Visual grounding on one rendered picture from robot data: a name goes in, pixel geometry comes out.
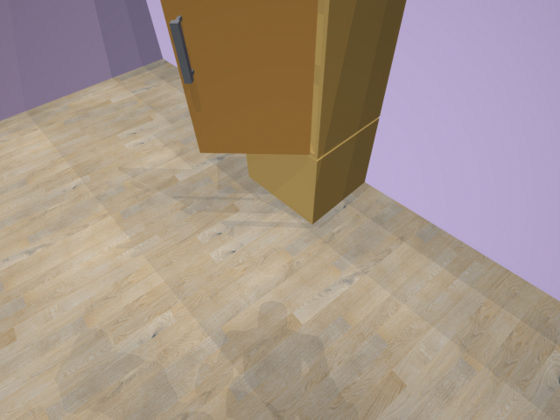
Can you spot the handle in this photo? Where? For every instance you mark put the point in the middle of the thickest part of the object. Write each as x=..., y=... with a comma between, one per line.
x=180, y=45

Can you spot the cupboard door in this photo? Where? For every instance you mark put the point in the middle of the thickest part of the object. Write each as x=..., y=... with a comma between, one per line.
x=253, y=63

